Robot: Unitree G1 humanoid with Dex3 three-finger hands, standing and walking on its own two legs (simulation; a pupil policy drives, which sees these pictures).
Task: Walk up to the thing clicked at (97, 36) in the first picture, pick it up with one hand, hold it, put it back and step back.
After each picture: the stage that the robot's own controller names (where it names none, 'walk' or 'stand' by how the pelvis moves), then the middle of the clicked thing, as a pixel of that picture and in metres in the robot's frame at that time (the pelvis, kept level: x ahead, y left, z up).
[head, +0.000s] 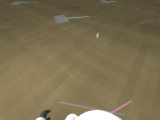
stand; (97, 35) +2.24 -0.17 -0.72
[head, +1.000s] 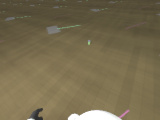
walk; (89, 42) +2.11 +0.19 -0.70
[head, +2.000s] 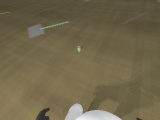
walk; (79, 48) +1.45 +0.40 -0.72
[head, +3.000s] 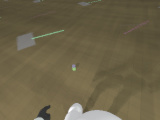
walk; (73, 67) +0.94 +0.36 -0.72
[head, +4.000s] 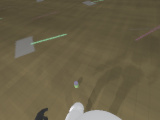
walk; (76, 84) +0.58 +0.27 -0.71
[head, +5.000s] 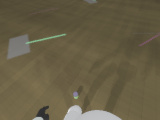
walk; (75, 95) +0.39 +0.20 -0.70
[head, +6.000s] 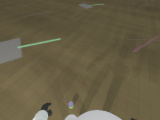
stand; (71, 104) +0.30 +0.20 -0.72
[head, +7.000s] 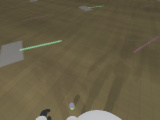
stand; (71, 106) +0.30 +0.20 -0.72
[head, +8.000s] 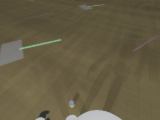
stand; (71, 103) +0.32 +0.21 -0.73
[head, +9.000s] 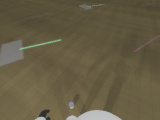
stand; (71, 105) +0.30 +0.21 -0.73
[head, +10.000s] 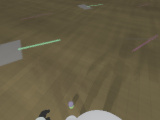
stand; (71, 105) +0.30 +0.21 -0.73
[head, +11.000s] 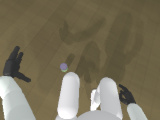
go down; (64, 67) +0.38 +0.23 -0.37
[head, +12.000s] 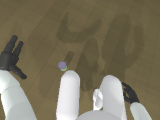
go down; (62, 66) +0.37 +0.24 -0.30
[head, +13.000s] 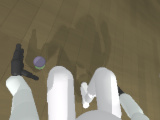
close in; (39, 63) +0.36 +0.27 -0.22
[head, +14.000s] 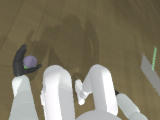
close; (30, 63) +0.37 +0.27 -0.22
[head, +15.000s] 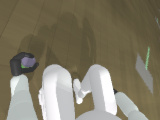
lift; (27, 62) +0.36 +0.27 -0.22
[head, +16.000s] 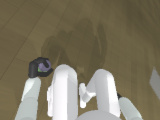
lift; (43, 66) +0.31 +0.26 -0.19
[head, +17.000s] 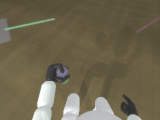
lift; (63, 75) +0.32 +0.19 +0.01
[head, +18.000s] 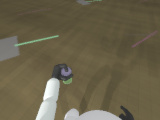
hold; (66, 75) +0.33 +0.17 +0.01
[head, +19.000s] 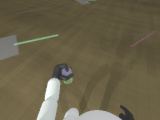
hold; (67, 75) +0.33 +0.17 +0.00
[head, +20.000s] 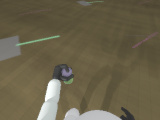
crouch; (67, 76) +0.33 +0.17 +0.01
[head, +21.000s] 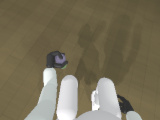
crouch; (61, 61) +0.40 +0.21 -0.10
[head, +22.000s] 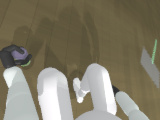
lower; (22, 57) +0.40 +0.29 -0.22
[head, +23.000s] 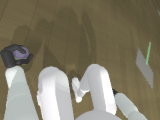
lower; (22, 56) +0.40 +0.29 -0.22
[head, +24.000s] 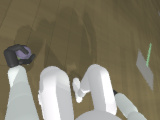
lower; (24, 56) +0.40 +0.29 -0.22
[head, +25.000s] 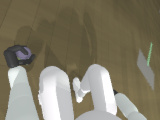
lower; (25, 56) +0.39 +0.29 -0.22
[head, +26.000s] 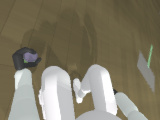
loosen; (30, 59) +0.38 +0.27 -0.23
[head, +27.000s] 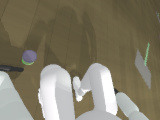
withdraw; (29, 58) +0.38 +0.26 -0.22
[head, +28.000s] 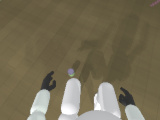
walk; (71, 72) +0.40 +0.20 -0.44
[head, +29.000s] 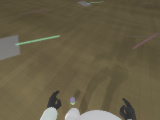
stand; (72, 101) +0.34 +0.17 -0.66
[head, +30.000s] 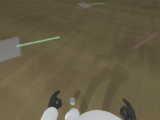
stand; (72, 101) +0.35 +0.18 -0.67
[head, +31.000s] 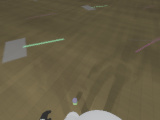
stand; (74, 101) +0.36 +0.17 -0.71
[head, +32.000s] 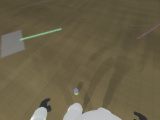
walk; (76, 91) +0.38 +0.17 -0.70
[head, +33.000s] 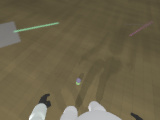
walk; (78, 81) +0.52 +0.08 -0.70
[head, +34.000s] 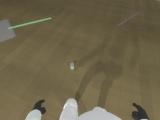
walk; (72, 66) +0.75 +0.26 -0.69
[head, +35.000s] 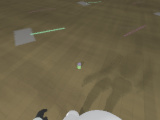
stand; (79, 65) +0.98 +0.20 -0.70
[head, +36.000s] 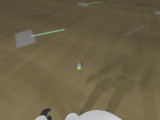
stand; (79, 66) +0.98 +0.21 -0.72
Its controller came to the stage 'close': yes
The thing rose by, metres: 0.72
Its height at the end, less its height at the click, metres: +0.00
